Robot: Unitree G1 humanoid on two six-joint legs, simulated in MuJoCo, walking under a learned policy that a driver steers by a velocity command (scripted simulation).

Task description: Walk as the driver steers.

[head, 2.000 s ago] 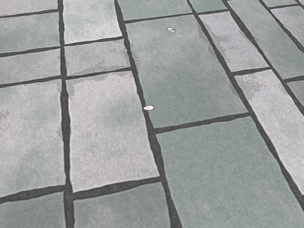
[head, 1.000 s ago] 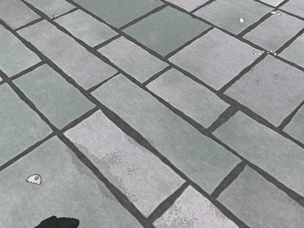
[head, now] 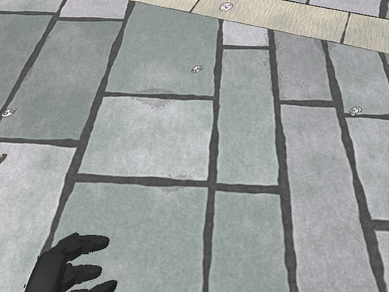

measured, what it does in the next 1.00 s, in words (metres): walks ahead, turning right: right foot, then left foot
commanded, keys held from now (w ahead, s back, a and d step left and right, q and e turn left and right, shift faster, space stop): w+e+shift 1.00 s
